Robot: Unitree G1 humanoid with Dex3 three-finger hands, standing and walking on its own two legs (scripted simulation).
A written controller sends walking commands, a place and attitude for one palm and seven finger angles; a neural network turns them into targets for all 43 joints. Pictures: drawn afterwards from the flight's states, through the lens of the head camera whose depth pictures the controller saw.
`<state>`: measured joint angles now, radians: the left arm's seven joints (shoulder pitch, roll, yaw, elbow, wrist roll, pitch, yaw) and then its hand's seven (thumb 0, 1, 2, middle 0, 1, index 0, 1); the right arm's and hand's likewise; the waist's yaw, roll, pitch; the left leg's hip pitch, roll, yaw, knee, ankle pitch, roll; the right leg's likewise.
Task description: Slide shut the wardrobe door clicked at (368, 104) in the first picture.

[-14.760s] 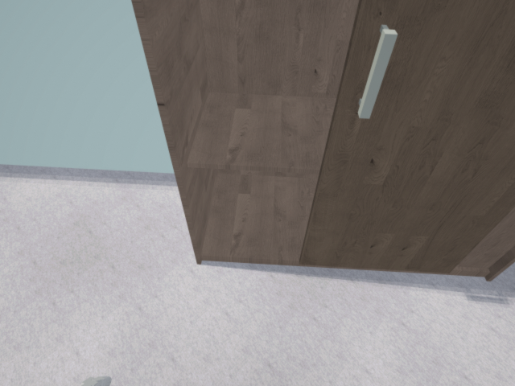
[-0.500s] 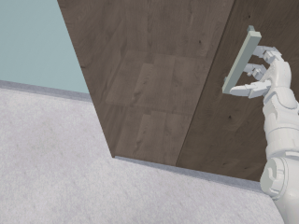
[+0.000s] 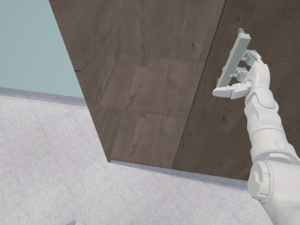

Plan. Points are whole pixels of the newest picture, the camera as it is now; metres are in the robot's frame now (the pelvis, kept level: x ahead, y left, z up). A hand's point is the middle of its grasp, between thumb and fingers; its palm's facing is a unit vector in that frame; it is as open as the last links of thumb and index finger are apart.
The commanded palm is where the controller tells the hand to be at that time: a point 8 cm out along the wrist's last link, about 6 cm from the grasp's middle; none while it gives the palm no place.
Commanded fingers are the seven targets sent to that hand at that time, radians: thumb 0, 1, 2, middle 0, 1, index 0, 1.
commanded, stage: slide the fingers in behind the handle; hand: right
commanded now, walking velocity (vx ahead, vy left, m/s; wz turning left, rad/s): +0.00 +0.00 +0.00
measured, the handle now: (229, 63) +0.54 -0.13 +0.17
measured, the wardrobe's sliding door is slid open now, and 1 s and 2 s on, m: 0.43 0.43 0.43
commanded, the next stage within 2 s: grip the handle and tug to test in 0.90 s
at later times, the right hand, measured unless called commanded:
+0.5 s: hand (224, 74) +0.48 -0.11 +0.17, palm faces +0.03 +1.00 +0.01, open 14.2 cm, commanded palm +0.45 -0.17 +0.17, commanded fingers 0.00 0.50 -0.30 0.30 1.20 0.30 1.20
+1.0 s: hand (225, 75) +0.48 -0.12 +0.17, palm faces +0.03 +1.00 +0.01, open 14.0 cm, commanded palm +0.45 -0.17 +0.17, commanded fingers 0.00 0.45 -0.32 0.31 1.21 0.31 1.21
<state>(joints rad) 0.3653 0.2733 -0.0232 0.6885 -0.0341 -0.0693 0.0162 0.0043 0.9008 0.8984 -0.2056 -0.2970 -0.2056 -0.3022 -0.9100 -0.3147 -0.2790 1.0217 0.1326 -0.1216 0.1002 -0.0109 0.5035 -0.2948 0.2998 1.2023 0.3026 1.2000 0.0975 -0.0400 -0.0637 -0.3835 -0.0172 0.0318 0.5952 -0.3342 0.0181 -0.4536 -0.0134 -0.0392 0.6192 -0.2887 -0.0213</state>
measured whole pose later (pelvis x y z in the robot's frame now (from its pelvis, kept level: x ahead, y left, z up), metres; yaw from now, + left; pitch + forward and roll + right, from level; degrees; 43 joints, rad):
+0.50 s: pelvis +0.00 +0.01 +0.00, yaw +0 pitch +7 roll +0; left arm 0.38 0.27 -0.02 0.71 -0.03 -0.08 0.01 0.00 0.90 0.90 -0.20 -0.30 -0.20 -0.30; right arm -0.92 -0.29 -0.26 1.03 0.12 -0.15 0.05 -0.01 0.50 -0.29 0.29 1.20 0.27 1.20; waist 0.10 -0.04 -0.06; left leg -0.38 -0.03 0.04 0.59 -0.33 0.03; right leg -0.45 -0.02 -0.03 0.60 -0.27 -0.01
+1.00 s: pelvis +0.00 +0.01 +0.00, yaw +0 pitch +7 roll +0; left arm 0.37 0.27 -0.02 0.69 -0.04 -0.06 0.01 0.00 0.90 0.90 -0.20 -0.30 -0.20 -0.30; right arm -0.91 -0.30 -0.27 1.03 0.12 -0.14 0.06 -0.01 0.50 -0.29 0.30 1.20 0.30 1.20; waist 0.10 -0.04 -0.05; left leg -0.37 -0.03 0.03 0.58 -0.33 0.03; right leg -0.43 -0.02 -0.04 0.60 -0.28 -0.01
